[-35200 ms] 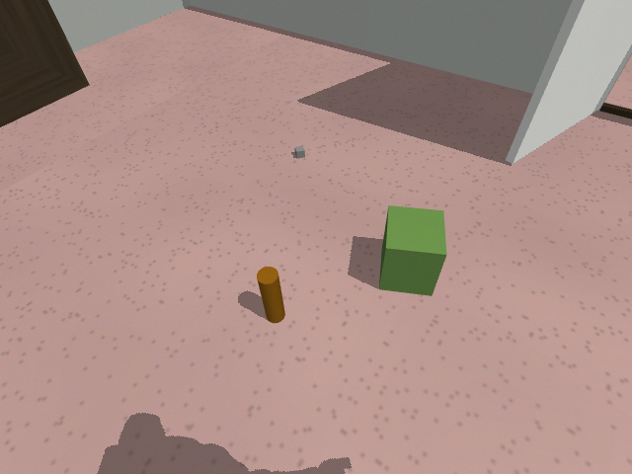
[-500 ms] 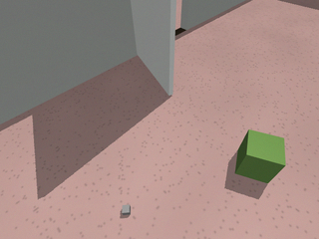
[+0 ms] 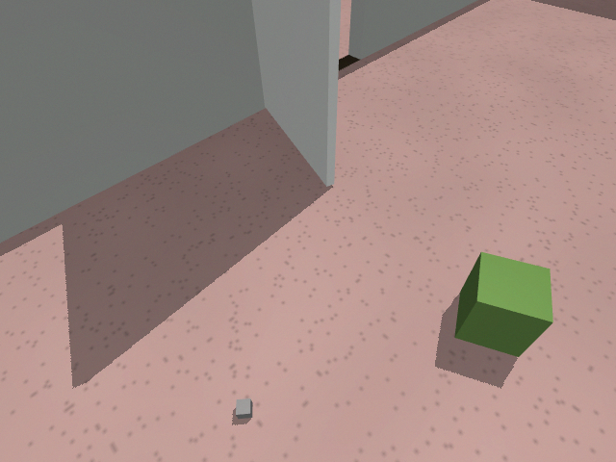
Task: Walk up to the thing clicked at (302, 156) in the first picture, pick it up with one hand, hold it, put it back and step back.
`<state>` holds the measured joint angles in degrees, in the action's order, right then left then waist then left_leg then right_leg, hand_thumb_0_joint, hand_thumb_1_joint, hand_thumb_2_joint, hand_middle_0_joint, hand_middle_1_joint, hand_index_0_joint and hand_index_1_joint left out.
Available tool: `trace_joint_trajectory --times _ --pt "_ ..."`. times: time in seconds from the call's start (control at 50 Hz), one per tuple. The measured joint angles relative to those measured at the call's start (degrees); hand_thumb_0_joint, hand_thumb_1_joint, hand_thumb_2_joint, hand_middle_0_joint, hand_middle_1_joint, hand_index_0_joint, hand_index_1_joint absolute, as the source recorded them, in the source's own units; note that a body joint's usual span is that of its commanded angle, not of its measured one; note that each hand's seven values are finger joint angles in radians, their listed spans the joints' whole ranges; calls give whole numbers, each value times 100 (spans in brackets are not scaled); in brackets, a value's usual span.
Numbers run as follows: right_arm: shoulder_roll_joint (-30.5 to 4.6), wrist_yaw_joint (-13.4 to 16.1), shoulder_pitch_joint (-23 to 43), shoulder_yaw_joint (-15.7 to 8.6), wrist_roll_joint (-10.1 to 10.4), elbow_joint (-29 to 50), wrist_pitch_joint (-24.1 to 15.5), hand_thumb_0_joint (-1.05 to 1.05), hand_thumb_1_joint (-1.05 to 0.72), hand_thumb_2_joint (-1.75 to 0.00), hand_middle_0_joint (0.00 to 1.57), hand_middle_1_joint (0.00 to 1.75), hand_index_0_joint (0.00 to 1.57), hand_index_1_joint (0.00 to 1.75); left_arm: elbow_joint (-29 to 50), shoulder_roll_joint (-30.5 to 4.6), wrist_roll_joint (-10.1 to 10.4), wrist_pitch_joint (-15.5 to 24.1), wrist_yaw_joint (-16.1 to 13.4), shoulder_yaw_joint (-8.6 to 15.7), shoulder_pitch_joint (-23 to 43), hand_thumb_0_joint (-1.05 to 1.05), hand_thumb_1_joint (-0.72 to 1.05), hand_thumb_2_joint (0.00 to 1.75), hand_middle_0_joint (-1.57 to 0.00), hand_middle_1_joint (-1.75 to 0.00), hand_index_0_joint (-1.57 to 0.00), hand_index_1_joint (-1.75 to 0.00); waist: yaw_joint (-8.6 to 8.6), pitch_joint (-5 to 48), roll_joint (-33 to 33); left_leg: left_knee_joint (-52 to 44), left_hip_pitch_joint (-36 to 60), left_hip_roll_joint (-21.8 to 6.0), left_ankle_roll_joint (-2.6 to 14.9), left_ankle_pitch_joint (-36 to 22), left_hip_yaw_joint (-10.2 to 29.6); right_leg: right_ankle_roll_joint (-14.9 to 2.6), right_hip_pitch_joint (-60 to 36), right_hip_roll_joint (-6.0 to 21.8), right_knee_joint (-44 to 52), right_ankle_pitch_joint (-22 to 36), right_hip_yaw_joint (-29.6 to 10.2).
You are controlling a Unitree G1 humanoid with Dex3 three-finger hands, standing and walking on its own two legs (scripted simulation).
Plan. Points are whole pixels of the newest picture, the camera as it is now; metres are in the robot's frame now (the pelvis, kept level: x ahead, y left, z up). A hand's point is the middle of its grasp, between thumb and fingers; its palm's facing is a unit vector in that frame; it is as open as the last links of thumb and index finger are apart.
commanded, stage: stand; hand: left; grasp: from above
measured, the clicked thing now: (244, 408) +0.41 +0.25 -0.76
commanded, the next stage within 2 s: rise first in 0.76 s
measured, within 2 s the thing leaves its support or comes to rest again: neither
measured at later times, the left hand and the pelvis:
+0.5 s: hand out of the picture +0.06 +0.25 -0.16, palm faces -0.02 -0.94 -0.34, open 7.4 cm; pelvis -0.01 +0.00 +0.00, yaw +0 degrees
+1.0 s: hand out of the picture +0.10 +0.25 -0.16, palm faces +0.04 -0.94 -0.33, open 7.7 cm; pelvis -0.03 +0.00 -0.01, yaw +0 degrees
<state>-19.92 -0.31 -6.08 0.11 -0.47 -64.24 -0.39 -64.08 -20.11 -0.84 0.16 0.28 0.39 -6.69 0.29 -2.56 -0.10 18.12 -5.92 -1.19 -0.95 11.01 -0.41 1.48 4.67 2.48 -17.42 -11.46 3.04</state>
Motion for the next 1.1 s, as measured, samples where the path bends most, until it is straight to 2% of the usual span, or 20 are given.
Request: trace_joint_trajectory --times 0.88,0.94,0.98,1.02,1.1 --pt "-2 -27 -120 -21 -9 -32 3 0 -90 -90 20 30 20 30 -14 -12 -8 2 19 -7 -99 0 90 90 -20 -30 -21 -30 -11 8 9 -2 -40 2 13 -104 -24 3 57 2 -13 106 -30" --pt "48 127 -377 21 235 712 -97 0 -91 -90 20 30 20 30 347 82 155 97 -83 139 -11 0 86 89 -22 -34 -22 -34 -32 -26 -6 357 -462 7 26 8 8 -10 466 16 -370 -15 -10" --pt "146 179 -422 25 304 1089 -149 0 -91 -90 20 30 20 30 303 135 141 129 -84 300 330 1 80 89 -23 -38 -23 -39 -47 -101 3 646 -792 -6 23 92 17 -21 791 10 -648 -95 -13" --pt "294 218 -432 -4 310 1366 -173 0 -91 -90 20 30 20 30 291 115 35 106 -25 471 669 1 72 88 -24 -44 -23 -45 -57 -127 48 923 -1136 -33 11 174 7 -31 1144 -9 -925 -170 -36" --pt "567 172 -507 -98 201 1752 -192 0 -91 -90 20 30 20 30 326 -11 -367 63 128 804 1034 0 51 85 -25 -59 -25 -58 -152 59 142 1558 -1859 -89 -6 423 -19 -58 1885 -47 -1551 -396 -89"
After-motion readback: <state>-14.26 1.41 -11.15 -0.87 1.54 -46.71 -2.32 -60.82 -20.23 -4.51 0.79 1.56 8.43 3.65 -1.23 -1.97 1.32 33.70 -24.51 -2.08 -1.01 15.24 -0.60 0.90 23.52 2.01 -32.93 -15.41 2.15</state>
